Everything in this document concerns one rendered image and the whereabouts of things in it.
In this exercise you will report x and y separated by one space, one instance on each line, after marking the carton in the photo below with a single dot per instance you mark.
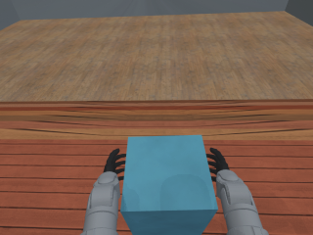
167 186

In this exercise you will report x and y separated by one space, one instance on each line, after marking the robot left hand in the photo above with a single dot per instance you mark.
111 164

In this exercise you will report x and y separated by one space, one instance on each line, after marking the robot left forearm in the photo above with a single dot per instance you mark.
102 206

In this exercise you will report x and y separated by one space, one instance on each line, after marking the robot right hand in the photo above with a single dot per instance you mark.
219 164

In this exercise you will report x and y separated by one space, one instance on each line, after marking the robot right forearm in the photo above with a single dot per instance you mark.
238 206

